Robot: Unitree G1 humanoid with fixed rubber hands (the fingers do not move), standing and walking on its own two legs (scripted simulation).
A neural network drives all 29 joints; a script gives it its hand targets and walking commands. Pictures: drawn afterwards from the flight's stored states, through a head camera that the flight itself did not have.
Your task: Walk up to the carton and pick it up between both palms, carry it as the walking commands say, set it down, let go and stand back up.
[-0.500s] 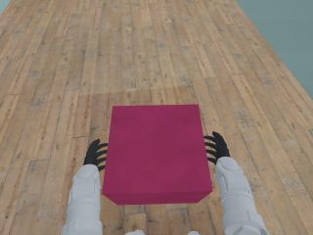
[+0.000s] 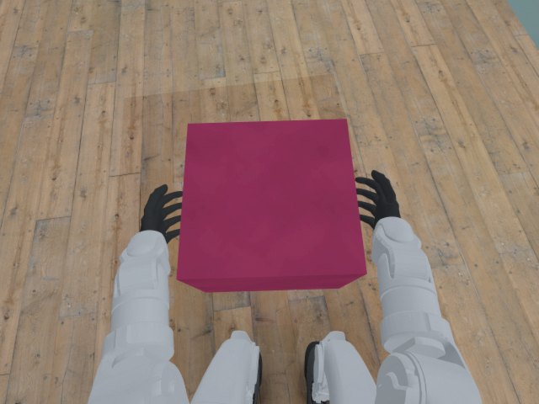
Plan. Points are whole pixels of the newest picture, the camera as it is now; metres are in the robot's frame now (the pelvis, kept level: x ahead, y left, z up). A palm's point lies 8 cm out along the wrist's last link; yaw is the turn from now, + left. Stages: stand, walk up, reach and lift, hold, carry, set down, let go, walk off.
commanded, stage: set down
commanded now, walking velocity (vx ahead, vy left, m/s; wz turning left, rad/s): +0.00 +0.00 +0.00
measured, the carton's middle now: (270, 213) +0.43 +0.05 -0.14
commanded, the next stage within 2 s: none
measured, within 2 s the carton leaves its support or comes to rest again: neither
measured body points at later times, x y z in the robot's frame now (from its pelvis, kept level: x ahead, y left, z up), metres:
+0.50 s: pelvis -0.01 +0.00 -0.08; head +0.19 +0.00 +0.33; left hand +0.38 +0.23 -0.15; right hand +0.42 -0.13 -0.15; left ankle +0.05 +0.10 -0.65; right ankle +0.08 -0.10 -0.65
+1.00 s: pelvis -0.04 +0.00 -0.15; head +0.21 +0.02 +0.22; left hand +0.41 +0.23 -0.24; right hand +0.44 -0.13 -0.24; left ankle +0.05 +0.10 -0.65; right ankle +0.08 -0.10 -0.65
